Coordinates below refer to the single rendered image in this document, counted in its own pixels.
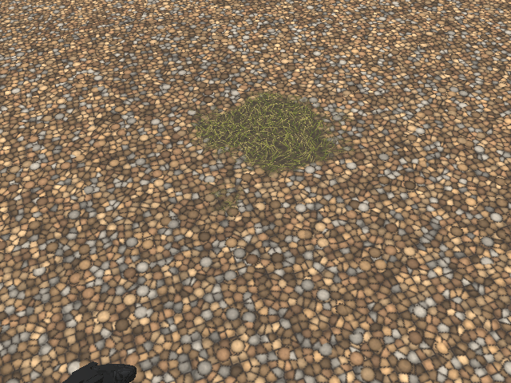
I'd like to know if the left robot hand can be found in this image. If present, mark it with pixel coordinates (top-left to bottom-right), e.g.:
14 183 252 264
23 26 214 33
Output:
62 361 137 383

